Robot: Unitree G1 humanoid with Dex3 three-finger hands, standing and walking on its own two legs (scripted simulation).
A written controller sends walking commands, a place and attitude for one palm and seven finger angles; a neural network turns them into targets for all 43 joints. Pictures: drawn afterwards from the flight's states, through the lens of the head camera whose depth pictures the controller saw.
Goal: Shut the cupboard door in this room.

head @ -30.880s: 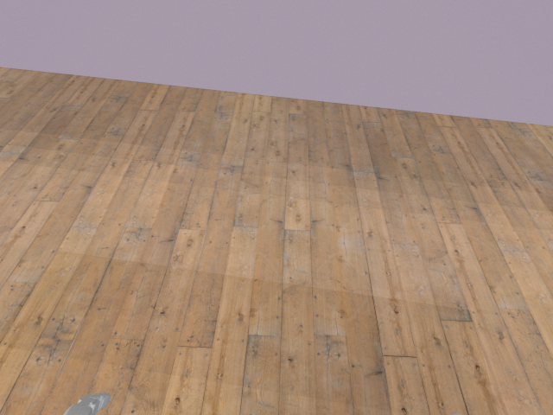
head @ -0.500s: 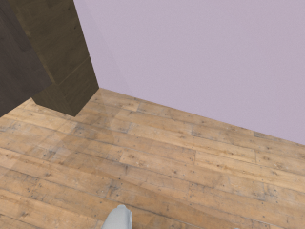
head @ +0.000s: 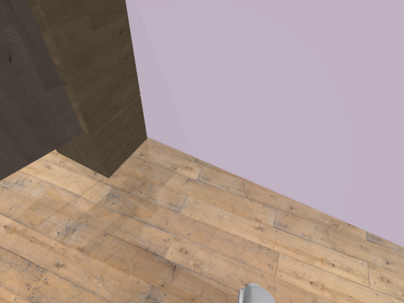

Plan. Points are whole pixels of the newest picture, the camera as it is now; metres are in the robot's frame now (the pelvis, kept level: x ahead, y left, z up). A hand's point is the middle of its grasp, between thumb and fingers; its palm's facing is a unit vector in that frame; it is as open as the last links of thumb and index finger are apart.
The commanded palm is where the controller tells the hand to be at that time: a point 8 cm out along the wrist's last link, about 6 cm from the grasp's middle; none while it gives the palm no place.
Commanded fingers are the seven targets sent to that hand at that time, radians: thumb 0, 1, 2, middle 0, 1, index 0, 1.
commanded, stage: walk to a spot facing it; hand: left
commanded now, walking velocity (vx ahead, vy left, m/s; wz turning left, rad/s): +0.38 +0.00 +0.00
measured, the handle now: out of the picture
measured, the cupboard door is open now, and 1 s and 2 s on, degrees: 77 77 77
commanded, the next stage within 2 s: turn to face it in 0.32 s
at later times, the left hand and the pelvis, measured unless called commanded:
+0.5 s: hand (149, 266) +0.24 +0.14 -0.16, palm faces +0.15 -0.95 -0.26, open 7.2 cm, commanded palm none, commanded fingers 0.00 0.90 0.90 -0.20 -0.30 -0.20 -0.30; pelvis +0.20 -0.07 +0.00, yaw +8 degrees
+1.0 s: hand (120, 251) +0.27 +0.22 -0.17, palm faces +0.41 -0.88 -0.25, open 7.4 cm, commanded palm none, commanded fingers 0.00 0.90 0.90 -0.20 -0.30 -0.20 -0.30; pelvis +0.27 -0.02 -0.01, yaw +23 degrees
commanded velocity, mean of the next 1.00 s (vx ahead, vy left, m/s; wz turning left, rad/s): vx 0.09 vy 0.00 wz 0.49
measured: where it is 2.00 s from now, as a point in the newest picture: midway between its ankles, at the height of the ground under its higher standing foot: outside the picture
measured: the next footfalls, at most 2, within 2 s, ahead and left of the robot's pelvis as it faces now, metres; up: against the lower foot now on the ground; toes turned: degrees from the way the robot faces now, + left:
right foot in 0.24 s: +0.26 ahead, -0.17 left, +0.00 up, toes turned -8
left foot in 0.70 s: +0.32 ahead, +0.10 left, +0.00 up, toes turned +22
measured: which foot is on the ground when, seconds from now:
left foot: down 0.00-0.24, up 0.26-0.68, down 0.70-1.00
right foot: up 0.00-0.22, down 0.24-0.70, up 0.72-1.00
